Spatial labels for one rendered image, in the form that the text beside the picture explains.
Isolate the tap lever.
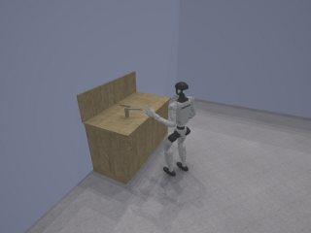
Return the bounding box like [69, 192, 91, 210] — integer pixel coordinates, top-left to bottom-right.
[127, 107, 141, 111]

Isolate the robot right shin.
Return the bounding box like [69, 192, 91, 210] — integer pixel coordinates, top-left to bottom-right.
[178, 144, 187, 167]

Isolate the counter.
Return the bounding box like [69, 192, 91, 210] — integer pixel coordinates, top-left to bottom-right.
[76, 71, 171, 184]

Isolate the right robot upper arm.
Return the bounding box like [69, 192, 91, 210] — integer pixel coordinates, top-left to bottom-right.
[188, 96, 196, 117]

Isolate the left robot upper arm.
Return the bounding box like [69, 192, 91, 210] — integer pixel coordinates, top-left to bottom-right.
[168, 102, 178, 128]

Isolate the robot left hand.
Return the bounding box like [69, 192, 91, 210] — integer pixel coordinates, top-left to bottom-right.
[143, 106, 156, 117]

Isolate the left robot forearm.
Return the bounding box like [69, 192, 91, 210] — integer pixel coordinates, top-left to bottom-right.
[154, 114, 174, 127]

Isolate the left robot foot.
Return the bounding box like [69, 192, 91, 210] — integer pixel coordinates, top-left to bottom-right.
[163, 167, 176, 177]

